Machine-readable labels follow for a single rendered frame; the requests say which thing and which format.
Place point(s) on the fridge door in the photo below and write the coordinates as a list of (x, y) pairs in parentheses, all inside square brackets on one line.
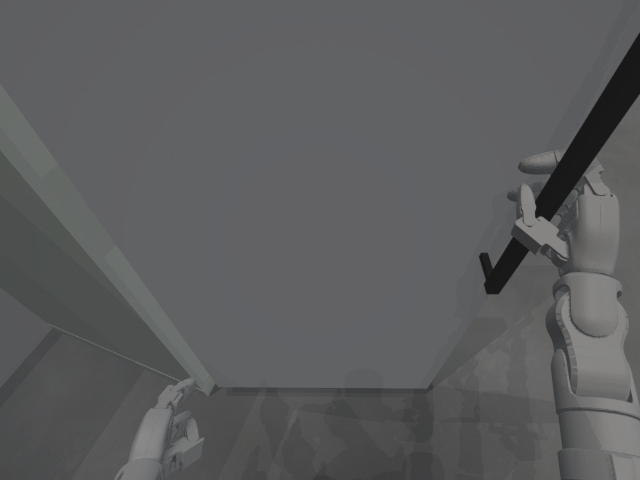
[(305, 186)]

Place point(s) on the handle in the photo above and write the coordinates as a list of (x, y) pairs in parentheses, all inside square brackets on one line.
[(616, 99)]

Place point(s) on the right robot hand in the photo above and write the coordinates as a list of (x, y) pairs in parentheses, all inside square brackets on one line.
[(590, 219)]

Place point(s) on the right robot forearm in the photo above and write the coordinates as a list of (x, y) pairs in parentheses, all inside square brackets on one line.
[(594, 389)]

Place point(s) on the left robot hand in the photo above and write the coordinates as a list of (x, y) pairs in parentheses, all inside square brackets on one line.
[(157, 434)]

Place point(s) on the left robot forearm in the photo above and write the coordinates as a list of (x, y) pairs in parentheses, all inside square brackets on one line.
[(141, 469)]

